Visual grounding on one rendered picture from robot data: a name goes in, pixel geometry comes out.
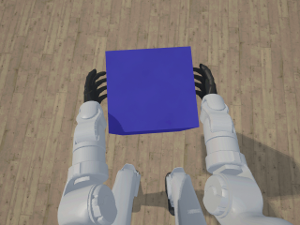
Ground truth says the robot shin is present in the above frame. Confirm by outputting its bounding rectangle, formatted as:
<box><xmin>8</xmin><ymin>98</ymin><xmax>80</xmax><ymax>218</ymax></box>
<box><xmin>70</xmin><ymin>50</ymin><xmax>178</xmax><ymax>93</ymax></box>
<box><xmin>170</xmin><ymin>167</ymin><xmax>192</xmax><ymax>207</ymax></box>
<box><xmin>115</xmin><ymin>163</ymin><xmax>137</xmax><ymax>180</ymax></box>

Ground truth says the robot left forearm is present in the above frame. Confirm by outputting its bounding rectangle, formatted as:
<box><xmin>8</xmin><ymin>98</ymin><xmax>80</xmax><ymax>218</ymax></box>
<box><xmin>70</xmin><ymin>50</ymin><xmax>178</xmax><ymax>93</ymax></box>
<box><xmin>57</xmin><ymin>100</ymin><xmax>109</xmax><ymax>219</ymax></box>

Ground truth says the robot right hand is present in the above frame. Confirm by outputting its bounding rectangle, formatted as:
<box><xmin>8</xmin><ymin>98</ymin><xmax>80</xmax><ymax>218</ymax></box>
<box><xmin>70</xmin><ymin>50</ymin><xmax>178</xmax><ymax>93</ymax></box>
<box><xmin>193</xmin><ymin>64</ymin><xmax>218</xmax><ymax>100</ymax></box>

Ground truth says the right robot shin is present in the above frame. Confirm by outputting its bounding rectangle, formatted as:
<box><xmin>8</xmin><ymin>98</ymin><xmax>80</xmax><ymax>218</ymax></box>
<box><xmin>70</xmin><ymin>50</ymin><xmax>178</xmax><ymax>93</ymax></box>
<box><xmin>170</xmin><ymin>167</ymin><xmax>192</xmax><ymax>207</ymax></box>

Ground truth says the robot left hand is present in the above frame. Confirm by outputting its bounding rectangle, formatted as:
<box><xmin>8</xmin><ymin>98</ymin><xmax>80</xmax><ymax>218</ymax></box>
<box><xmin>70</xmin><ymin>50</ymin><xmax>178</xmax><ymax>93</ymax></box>
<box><xmin>83</xmin><ymin>68</ymin><xmax>108</xmax><ymax>104</ymax></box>

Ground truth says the left robot shin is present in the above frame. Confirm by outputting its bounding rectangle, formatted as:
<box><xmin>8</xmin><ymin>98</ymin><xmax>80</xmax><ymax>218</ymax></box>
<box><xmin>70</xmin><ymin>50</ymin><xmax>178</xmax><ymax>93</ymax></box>
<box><xmin>115</xmin><ymin>163</ymin><xmax>137</xmax><ymax>180</ymax></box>

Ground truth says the left robot upper arm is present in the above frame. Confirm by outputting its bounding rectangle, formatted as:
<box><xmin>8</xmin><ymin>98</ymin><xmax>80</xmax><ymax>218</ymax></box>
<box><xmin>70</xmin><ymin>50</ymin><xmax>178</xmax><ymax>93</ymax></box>
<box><xmin>58</xmin><ymin>183</ymin><xmax>118</xmax><ymax>225</ymax></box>

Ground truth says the right robot upper arm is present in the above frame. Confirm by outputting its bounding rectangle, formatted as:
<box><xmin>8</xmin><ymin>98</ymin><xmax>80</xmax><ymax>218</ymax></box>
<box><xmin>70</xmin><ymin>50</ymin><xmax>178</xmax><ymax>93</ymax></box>
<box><xmin>202</xmin><ymin>172</ymin><xmax>293</xmax><ymax>225</ymax></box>

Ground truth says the carton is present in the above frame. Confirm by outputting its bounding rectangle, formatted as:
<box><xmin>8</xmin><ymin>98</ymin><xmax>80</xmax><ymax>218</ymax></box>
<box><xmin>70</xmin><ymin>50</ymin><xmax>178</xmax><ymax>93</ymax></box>
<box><xmin>105</xmin><ymin>46</ymin><xmax>200</xmax><ymax>136</ymax></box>

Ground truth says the robot right forearm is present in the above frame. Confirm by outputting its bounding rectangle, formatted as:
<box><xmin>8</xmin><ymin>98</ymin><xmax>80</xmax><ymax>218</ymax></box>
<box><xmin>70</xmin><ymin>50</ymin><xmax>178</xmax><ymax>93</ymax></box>
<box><xmin>200</xmin><ymin>94</ymin><xmax>263</xmax><ymax>200</ymax></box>

